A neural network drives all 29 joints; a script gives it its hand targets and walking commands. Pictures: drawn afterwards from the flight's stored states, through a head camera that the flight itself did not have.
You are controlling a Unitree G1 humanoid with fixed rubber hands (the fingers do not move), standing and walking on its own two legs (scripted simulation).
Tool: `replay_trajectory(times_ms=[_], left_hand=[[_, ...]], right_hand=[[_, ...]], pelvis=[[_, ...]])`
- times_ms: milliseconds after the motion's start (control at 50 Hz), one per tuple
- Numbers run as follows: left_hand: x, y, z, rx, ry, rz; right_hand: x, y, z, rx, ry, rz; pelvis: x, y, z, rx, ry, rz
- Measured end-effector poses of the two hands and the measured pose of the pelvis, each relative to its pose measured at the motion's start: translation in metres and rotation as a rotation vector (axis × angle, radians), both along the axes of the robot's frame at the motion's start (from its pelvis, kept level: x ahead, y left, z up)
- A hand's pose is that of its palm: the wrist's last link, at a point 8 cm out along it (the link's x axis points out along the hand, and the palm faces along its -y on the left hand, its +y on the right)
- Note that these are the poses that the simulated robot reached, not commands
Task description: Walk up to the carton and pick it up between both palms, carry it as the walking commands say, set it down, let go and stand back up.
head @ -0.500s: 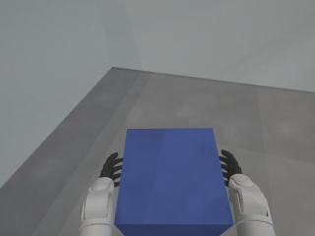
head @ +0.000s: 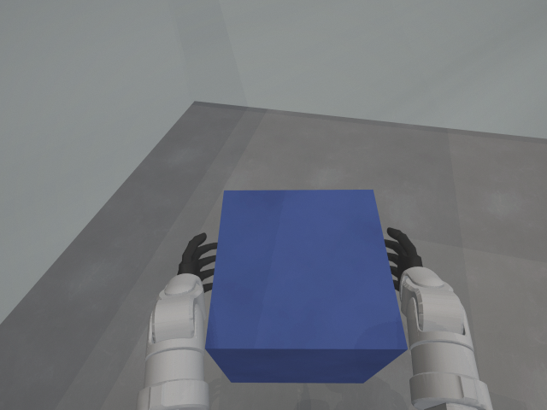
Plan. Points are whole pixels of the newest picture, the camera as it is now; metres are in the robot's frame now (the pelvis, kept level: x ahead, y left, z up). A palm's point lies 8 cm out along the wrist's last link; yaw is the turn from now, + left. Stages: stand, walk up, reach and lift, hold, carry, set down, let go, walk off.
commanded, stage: reach and lift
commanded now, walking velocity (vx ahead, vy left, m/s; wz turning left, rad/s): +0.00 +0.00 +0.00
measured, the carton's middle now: (297, 292) +0.32 -0.01 -0.02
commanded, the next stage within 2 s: hold in 0.62 s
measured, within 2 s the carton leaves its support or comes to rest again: neither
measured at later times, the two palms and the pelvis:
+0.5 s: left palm (190, 291) +0.29 +0.15 +0.04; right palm (409, 279) +0.30 -0.17 +0.04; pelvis +0.02 -0.02 +0.01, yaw +1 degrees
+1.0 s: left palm (188, 282) +0.30 +0.16 +0.05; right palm (410, 277) +0.30 -0.17 +0.05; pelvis +0.01 -0.01 +0.00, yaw +1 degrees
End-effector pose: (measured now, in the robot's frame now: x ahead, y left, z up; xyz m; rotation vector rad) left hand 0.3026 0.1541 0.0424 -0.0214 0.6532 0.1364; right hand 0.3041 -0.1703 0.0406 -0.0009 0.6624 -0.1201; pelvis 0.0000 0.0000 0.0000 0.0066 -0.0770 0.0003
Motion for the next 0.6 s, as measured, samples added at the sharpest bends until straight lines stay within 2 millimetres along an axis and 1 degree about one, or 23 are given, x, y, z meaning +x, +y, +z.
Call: replay_trajectory(times_ms=[80, 120, 200, 280, 320, 360, 500, 600], left_hand=[[0.01, 0.0, 0.014, -0.004, -0.049, 0.017], [0.012, 0.0, 0.015, -0.006, -0.043, 0.026], [0.009, 0.0, 0.006, -0.004, 0.002, 0.029], [-0.001, -0.002, -0.008, 0.014, 0.059, 0.023], [-0.006, -0.003, -0.012, 0.019, 0.07, 0.021], [-0.009, -0.003, -0.012, 0.013, 0.06, 0.026], [-0.015, -0.001, -0.001, 0.016, -0.002, 0.02], [-0.021, 0.004, 0.002, 0.018, -0.01, 0.018]], right_hand=[[0.016, 0.0, 0.016, -0.002, -0.048, 0.016], [0.021, 0.001, 0.017, 0.004, -0.042, 0.02], [0.02, 0.0, 0.008, 0.008, 0.004, 0.019], [0.012, -0.002, -0.007, -0.011, 0.06, 0.041], [0.008, -0.002, -0.012, -0.017, 0.071, 0.046], [0.004, -0.002, -0.012, -0.021, 0.062, 0.048], [-0.004, 0.0, -0.001, -0.009, 0.0, 0.029], [-0.011, 0.005, 0.002, -0.005, -0.007, 0.026]], pelvis=[[0.014, -0.007, 0.002, 0.0, 0.02, 0.006], [0.021, -0.011, 0.003, -0.001, 0.019, 0.01], [0.034, -0.017, 0.004, -0.004, 0.01, 0.015], [0.039, -0.021, 0.005, -0.006, 0.005, 0.014], [0.038, -0.022, 0.005, -0.006, 0.01, 0.013], [0.037, -0.023, 0.006, -0.006, 0.018, 0.015], [0.025, -0.02, 0.006, -0.008, 0.026, 0.012], [0.013, -0.014, 0.005, -0.006, 0.002, 0.015]])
